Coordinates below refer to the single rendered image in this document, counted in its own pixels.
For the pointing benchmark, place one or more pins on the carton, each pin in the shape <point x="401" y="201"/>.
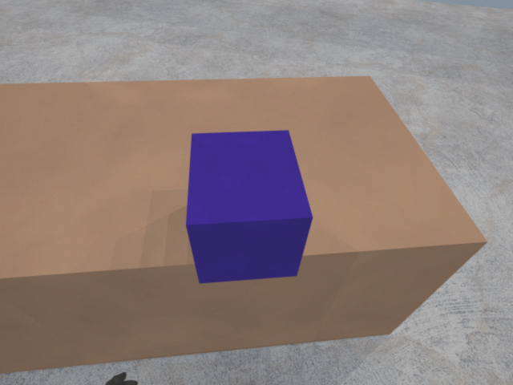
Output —
<point x="248" y="215"/>

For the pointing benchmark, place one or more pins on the pedestal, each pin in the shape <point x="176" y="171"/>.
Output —
<point x="96" y="264"/>

